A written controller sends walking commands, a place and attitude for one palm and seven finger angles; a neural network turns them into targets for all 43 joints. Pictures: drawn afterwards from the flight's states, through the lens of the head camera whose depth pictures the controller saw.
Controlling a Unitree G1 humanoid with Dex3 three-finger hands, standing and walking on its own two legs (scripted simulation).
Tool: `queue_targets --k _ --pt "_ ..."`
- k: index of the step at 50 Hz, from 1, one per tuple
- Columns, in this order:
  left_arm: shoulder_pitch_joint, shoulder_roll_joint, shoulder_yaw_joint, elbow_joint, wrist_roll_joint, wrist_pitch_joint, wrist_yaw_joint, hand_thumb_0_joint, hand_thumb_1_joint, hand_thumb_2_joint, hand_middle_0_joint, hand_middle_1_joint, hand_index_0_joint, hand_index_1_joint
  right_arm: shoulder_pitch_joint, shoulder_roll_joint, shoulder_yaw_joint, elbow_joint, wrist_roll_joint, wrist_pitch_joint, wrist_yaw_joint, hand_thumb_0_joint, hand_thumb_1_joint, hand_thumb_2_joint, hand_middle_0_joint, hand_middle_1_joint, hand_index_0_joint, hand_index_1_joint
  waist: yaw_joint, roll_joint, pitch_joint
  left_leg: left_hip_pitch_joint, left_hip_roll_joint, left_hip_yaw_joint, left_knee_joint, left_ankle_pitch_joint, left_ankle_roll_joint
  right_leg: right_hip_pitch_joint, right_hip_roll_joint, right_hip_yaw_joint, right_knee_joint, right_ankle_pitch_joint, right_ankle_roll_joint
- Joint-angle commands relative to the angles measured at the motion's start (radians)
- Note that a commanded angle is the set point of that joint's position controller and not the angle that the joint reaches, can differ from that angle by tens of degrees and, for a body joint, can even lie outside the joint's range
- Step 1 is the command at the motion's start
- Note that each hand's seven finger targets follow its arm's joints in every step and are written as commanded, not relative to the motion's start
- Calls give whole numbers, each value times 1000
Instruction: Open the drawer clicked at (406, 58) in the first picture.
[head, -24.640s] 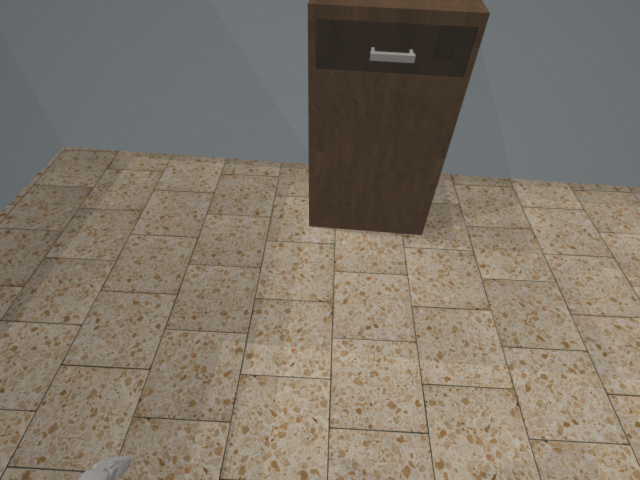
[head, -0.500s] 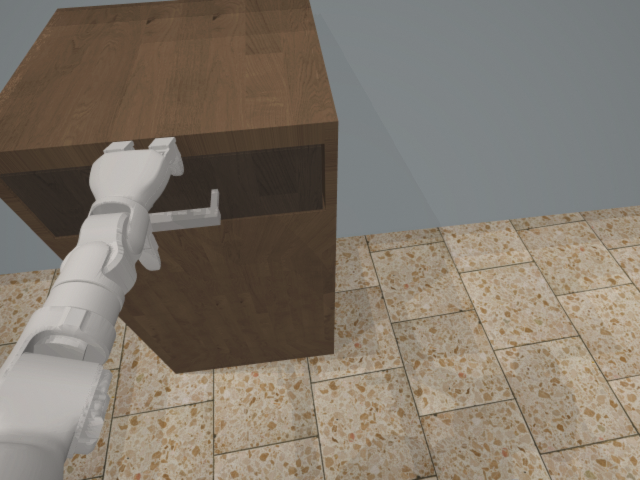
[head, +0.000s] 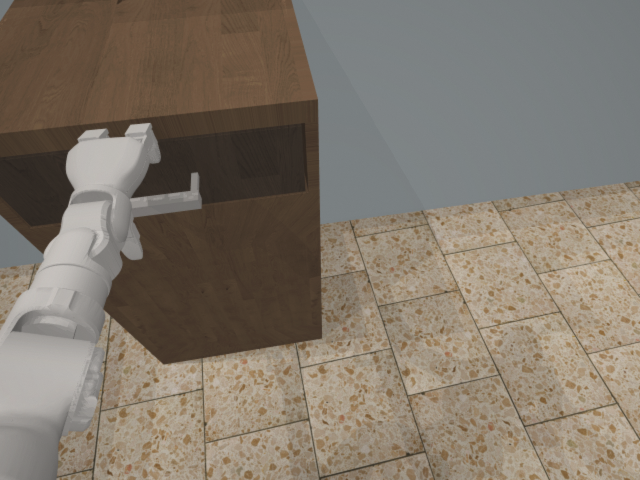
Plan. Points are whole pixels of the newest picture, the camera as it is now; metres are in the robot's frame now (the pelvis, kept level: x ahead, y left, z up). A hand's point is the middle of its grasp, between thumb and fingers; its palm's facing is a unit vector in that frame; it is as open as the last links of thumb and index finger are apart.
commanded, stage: lower the fingers behind the handle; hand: left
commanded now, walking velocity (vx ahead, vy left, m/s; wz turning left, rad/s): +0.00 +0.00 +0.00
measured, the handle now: (156, 194) +0.51 +0.25 +0.03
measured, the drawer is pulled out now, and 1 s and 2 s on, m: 0.00 0.00 0.00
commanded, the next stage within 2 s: lift the fingers back up to retry in 1.22 s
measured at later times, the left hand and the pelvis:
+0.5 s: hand (127, 213) +0.47 +0.27 +0.04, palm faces +0.02 +0.02 -1.00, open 13.6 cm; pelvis +0.01 +0.02 -0.01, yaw +1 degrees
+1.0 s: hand (129, 217) +0.46 +0.27 +0.04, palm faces +0.00 +0.06 -1.00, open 13.8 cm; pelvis -0.02 +0.02 -0.02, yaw +0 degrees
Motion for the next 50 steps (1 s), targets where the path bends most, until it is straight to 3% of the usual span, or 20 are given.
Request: queue_targets --k 1,3,5,9,10,12,13,14,15,22,23,27,30,32,36,38,39,41,44,50 --pt "-319 270 72 -63 2 22 -13 0 -500 300 -300 -1200 -300 -1200 68 -147 -49 -88 -4 -35 -7 0 -900 -900 200 300 200 300 -12 -81 -259 5 6 36 -70 92 22 228 -41 37 -94 78 21" --pt "-306 273 71 -35 5 29 -10 0 -500 300 -300 -1200 -300 -1200 72 -151 -46 -88 -2 -33 -8 0 -900 -900 200 300 200 300 -16 -100 -234 -20 4 34 -71 65 21 217 -39 38 -102 50 22" --pt "-352 226 28 -53 7 13 -8 0 -500 300 -300 -1200 -300 -1200 77 -149 -48 -88 0 -44 -7 0 -900 -900 200 300 200 300 -38 -74 -198 -22 6 28 -65 31 22 154 -38 32 -101 5 22" --pt "-471 299 112 -273 7 -108 27 0 -500 300 -300 -1200 -300 -1200 100 -136 -71 -91 -19 -62 -12 0 -900 -900 200 300 200 300 -27 31 -427 77 7 11 -14 153 30 195 -30 47 -41 115 14" --pt "-423 258 92 -225 11 -104 44 0 -500 300 -300 -1200 -300 -1200 107 -129 -74 -79 -23 -62 -8 0 -900 -900 200 300 200 300 -31 37 -430 89 6 10 -6 175 27 180 -26 38 -30 129 11" --pt "-363 156 31 -141 6 -79 53 0 -500 300 -300 -1200 -300 -1200 117 -131 -73 -57 -21 -66 2 0 -900 -900 200 300 200 300 -48 1 -335 71 15 4 -2 171 20 97 -20 13 -30 110 12" --pt "-348 142 31 -112 5 -70 56 0 -500 300 -300 -1200 -300 -1200 124 -133 -75 -50 -19 -66 9 0 -900 -900 200 300 200 300 -47 -26 -321 70 17 -1 -3 186 20 84 -16 7 -33 111 8" --pt "-356 147 33 -113 1 -64 66 0 -500 300 -300 -1200 -300 -1200 125 -138 -76 -45 -20 -67 13 0 -900 -900 200 300 200 300 -49 -9 -312 73 20 1 0 181 20 64 -15 7 -32 105 10" --pt "-340 192 71 -103 4 -52 78 0 -500 300 -300 -1200 -300 -1200 126 -143 -76 -43 -20 -62 15 0 -900 -900 200 300 200 300 -33 -19 -321 62 18 -2 0 179 19 73 -13 6 -27 101 8" --pt "-366 121 10 -31 16 42 102 0 -500 300 -300 -1200 -300 -1200 120 -142 -71 -28 -21 -44 32 0 -900 -900 200 300 200 300 -55 -41 -277 66 19 -8 -3 199 17 41 -10 -14 -28 102 6" --pt "-368 144 29 -20 14 49 98 0 -500 300 -300 -1200 -300 -1200 120 -148 -69 -28 -22 -40 32 0 -900 -900 200 300 200 300 -50 -38 -275 59 19 -10 -5 209 16 48 -11 -13 -30 111 2" --pt "-361 123 -4 30 25 80 84 0 -500 300 -300 -1200 -300 -1200 110 -147 -59 -40 -17 -33 29 0 -900 -900 200 300 200 300 -62 -77 -228 29 18 -14 -10 143 17 22 -12 -18 -31 56 6" --pt "-371 127 -8 29 36 80 75 0 -500 300 -300 -1200 -300 -1200 104 -147 -56 -49 -20 -31 28 0 -900 -900 200 300 200 300 -58 -41 -231 26 17 -15 -5 124 16 3 -14 -18 -20 35 3" --pt "-363 61 -57 36 38 83 69 0 -500 300 -300 -1200 -300 -1200 100 -142 -56 -57 -22 -33 29 0 -900 -900 200 300 200 300 -70 -43 -218 33 19 -18 -2 97 15 -32 -12 -22 -19 10 3" --pt "-346 97 -33 64 43 82 59 0 -500 300 -300 -1200 -300 -1200 107 -147 -51 -63 -23 -37 25 0 -900 -900 200 300 200 300 -65 -57 -210 -16 15 -14 14 55 18 -42 -12 -20 -6 -16 4" --pt "-376 95 -39 67 42 82 52 0 -500 300 -300 -1200 -300 -1200 113 -150 -52 -62 -25 -40 23 0 -900 -900 200 300 200 300 -80 -70 -201 -36 17 -16 23 35 20 -54 -13 -18 -4 -25 6" --pt "-367 113 -29 64 44 78 53 0 -500 300 -300 -1200 -300 -1200 114 -149 -52 -65 -24 -42 23 0 -900 -900 200 300 200 300 -73 -47 -211 -40 17 -13 27 28 19 -58 -14 -15 4 -33 7" --pt "-330 75 -50 73 34 80 48 0 -500 300 -300 -1200 -300 -1200 115 -146 -51 -72 -25 -43 24 0 -900 -900 200 300 200 300 -68 -51 -223 -44 16 -12 35 31 18 -61 -12 -19 14 -31 5" --pt "-353 95 -37 39 27 72 43 0 -500 300 -300 -1200 -300 -1200 123 -147 -54 -71 -24 -46 26 0 -900 -900 200 300 200 300 -68 -35 -261 -37 21 -14 43 32 18 -59 -12 -16 23 -31 6" --pt "-344 114 -19 51 3 69 35 0 -500 300 -300 -1200 -300 -1200 130 -150 -50 -69 -20 -55 22 0 -900 -900 200 300 200 300 -64 -63 -233 -81 21 -16 37 -28 21 -54 -12 -14 19 -73 10"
